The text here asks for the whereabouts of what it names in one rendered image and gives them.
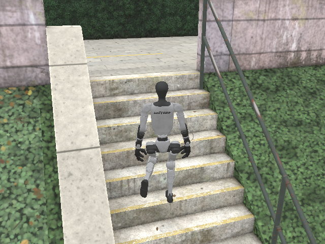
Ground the right robot forearm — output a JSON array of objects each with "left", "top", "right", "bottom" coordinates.
[{"left": 181, "top": 123, "right": 190, "bottom": 146}]

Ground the robot left thigh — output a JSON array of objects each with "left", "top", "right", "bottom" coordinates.
[{"left": 146, "top": 141, "right": 157, "bottom": 164}]

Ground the robot left hand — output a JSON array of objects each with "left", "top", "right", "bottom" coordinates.
[{"left": 135, "top": 148, "right": 147, "bottom": 162}]

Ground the robot right hand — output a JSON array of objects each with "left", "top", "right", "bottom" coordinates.
[{"left": 180, "top": 145, "right": 191, "bottom": 158}]

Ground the left robot upper arm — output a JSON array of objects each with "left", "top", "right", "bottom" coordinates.
[{"left": 139, "top": 103, "right": 151, "bottom": 132}]

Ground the left robot forearm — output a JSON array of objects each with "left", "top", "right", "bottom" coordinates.
[{"left": 135, "top": 125, "right": 145, "bottom": 149}]

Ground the right robot upper arm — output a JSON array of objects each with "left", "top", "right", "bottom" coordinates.
[{"left": 173, "top": 103, "right": 186, "bottom": 131}]

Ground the robot left foot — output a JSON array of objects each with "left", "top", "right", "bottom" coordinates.
[{"left": 140, "top": 179, "right": 148, "bottom": 198}]

